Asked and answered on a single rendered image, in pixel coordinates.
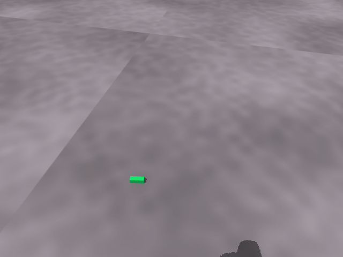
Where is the small box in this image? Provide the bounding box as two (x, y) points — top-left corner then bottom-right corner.
(130, 176), (145, 184)

